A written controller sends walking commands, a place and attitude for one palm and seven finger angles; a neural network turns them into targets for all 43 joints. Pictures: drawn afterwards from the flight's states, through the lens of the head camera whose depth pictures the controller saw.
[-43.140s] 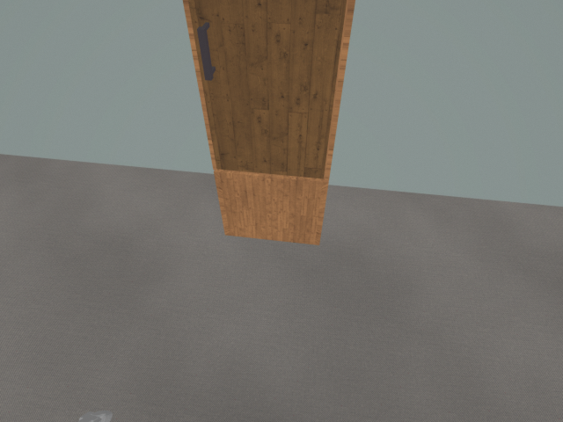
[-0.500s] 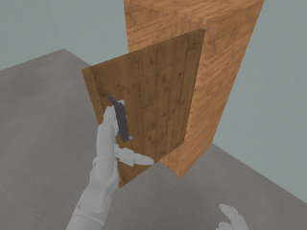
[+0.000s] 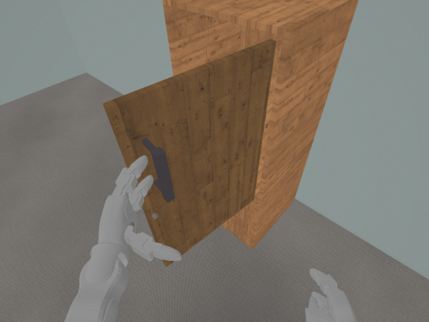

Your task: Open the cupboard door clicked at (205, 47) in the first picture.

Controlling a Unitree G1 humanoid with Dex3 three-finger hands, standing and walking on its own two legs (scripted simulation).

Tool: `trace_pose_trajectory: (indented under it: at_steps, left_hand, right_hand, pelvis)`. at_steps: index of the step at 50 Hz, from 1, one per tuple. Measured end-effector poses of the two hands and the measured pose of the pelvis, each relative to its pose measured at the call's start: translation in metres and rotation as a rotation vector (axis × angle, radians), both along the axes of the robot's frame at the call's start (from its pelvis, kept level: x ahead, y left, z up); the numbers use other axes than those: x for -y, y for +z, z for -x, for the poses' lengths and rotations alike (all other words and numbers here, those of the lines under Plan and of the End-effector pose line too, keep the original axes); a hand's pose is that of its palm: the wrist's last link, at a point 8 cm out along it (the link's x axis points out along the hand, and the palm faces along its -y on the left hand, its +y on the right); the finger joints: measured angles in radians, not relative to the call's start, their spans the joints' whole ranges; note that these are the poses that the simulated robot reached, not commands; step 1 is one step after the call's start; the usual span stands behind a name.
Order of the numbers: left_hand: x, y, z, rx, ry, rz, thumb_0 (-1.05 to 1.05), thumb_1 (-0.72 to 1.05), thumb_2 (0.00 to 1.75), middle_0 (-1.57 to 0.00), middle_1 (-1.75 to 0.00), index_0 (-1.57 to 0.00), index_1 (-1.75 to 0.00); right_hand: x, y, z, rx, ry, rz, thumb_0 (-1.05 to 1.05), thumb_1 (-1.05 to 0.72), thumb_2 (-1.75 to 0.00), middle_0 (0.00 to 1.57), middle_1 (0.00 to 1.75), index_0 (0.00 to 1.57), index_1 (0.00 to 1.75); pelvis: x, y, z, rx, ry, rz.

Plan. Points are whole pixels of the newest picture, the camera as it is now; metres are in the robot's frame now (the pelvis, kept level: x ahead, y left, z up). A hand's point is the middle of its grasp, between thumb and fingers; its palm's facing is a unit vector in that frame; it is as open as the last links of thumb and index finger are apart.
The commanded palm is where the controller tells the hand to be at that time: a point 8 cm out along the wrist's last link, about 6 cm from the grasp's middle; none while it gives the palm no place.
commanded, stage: slide the hand sideways off the handle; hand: left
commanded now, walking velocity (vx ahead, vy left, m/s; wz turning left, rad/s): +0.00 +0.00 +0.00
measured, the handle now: (158, 171) +0.37 +0.15 +0.11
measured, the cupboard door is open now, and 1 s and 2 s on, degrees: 83 83 83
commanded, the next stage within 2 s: draw the hand back to the body in 0.58 s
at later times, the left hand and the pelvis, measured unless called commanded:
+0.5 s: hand (121, 242) +0.22 +0.17 +0.10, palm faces +0.08 -1.00 -0.04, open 16.3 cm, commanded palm +0.18 +0.23 +0.10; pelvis +0.01 -0.01 -0.01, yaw +2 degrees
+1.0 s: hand (101, 239) +0.21 +0.20 +0.11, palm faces +0.09 -0.99 -0.05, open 16.3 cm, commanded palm +0.18 +0.25 +0.12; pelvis +0.01 +0.00 -0.01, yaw +2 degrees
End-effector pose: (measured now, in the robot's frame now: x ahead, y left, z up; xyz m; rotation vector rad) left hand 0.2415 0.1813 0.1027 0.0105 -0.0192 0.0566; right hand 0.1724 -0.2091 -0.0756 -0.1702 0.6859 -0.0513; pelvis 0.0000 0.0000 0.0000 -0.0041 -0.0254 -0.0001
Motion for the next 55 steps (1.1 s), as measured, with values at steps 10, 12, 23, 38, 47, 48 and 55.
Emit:
trace_pose_trajectory:
  at_steps: [10,12,23,38,47,48,55]
  left_hand:
    - [-0.012,0.0,0.029,-0.008,0.009,-0.011,-0.01,-0.5,0.3,-0.15,-0.3,-0.15,-0.3]
    - [-0.015,-0.001,0.034,-0.008,0.014,-0.014,-0.01,-0.5,0.3,-0.15,-0.3,-0.15,-0.3]
    - [-0.04,-0.002,0.049,-0.005,0.029,-0.026,-0.01,-0.5,0.3,-0.15,-0.3,-0.15,-0.3]
    - [-0.045,-0.003,0.058,0.002,0.005,-0.021,-0.01,-0.5,0.3,-0.15,-0.3,-0.15,-0.3]
    - [-0.063,0.009,0.054,0.01,0.027,-0.042,-0.01,-0.5,0.3,-0.16,-0.3,-0.15,-0.3]
    - [-0.065,0.011,0.054,0.009,0.03,-0.042,-0.01,-0.5,0.3,-0.16,-0.3,-0.15,-0.3]
    - [-0.074,0.017,0.058,-0.004,0.027,-0.04,-0.01,-0.5,0.3,-0.15,-0.3,-0.15,-0.3]
  right_hand:
    - [0.011,0.003,-0.017,0.052,0.013,0.012,0.01,-0.9,-0.9,0.2,0.3,0.2,0.3]
    - [0.013,0.004,-0.019,0.062,0.013,0.015,0.01,-0.9,-0.9,0.2,0.3,0.2,0.3]
    - [0.019,0.0,-0.02,0.084,0.012,0.032,0.01,-0.9,-0.9,0.2,0.3,0.2,0.3]
    - [0.012,-0.002,-0.013,0.107,0.016,0.034,0.01,-0.9,-0.9,0.2,0.3,0.2,0.3]
    - [0.001,0.001,-0.015,0.119,0.017,0.023,0.01,-0.9,-0.9,0.2,0.3,0.2,0.3]
    - [0.0,0.002,-0.015,0.121,0.018,0.022,0.01,-0.9,-0.9,0.2,0.3,0.2,0.3]
    - [-0.004,0.008,-0.022,0.145,0.029,0.026,0.01,-0.9,-0.9,0.2,0.3,0.2,0.3]
  pelvis:
    - [0.008,-0.002,-0.008,-0.012,0.012,-0.003]
    - [0.009,-0.003,-0.009,-0.015,0.014,-0.003]
    - [0.013,-0.006,-0.01,-0.03,0.027,0.002]
    - [0.004,-0.009,-0.007,-0.044,0.03,0.006]
    - [0.0,-0.007,-0.007,-0.034,0.028,0.01]
    - [0.0,-0.007,-0.008,-0.033,0.028,0.011]
    - [-0.004,-0.004,-0.01,-0.023,0.029,0.012]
